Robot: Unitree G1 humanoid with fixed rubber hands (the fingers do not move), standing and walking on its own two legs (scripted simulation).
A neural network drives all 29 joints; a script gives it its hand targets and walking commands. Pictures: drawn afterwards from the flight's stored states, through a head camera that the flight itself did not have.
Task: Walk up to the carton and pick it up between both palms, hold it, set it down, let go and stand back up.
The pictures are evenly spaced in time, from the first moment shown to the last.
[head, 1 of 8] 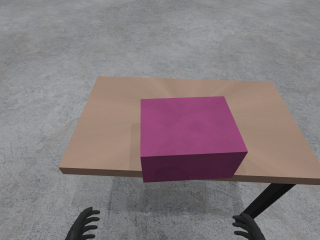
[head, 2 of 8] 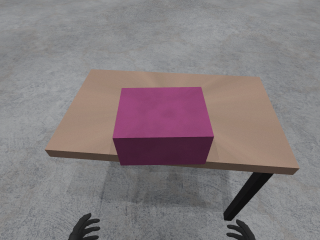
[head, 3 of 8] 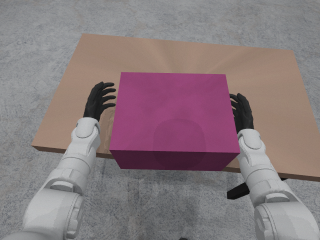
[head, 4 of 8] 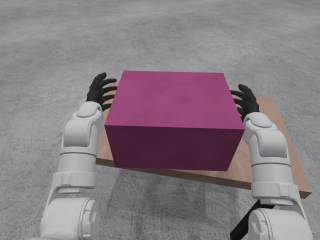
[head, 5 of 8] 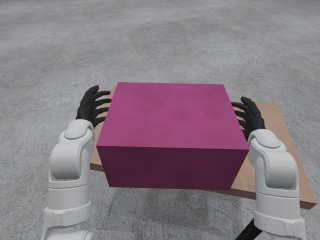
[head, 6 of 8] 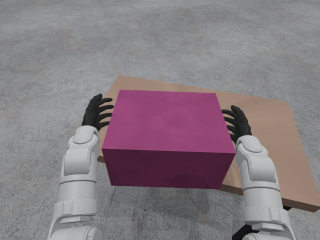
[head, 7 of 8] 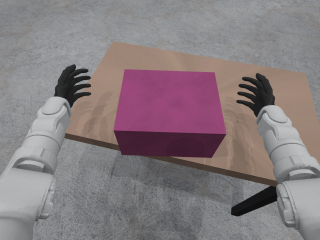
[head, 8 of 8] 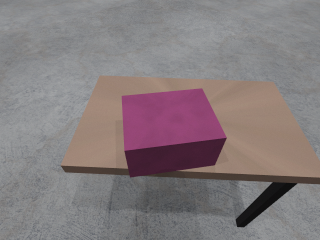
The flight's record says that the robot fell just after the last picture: no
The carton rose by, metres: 0.20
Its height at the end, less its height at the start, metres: +0.00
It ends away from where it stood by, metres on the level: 0.07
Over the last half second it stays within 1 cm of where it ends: yes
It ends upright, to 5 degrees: yes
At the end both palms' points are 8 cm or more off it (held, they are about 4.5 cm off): yes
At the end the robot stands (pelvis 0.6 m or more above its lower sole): yes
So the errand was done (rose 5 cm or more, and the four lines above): yes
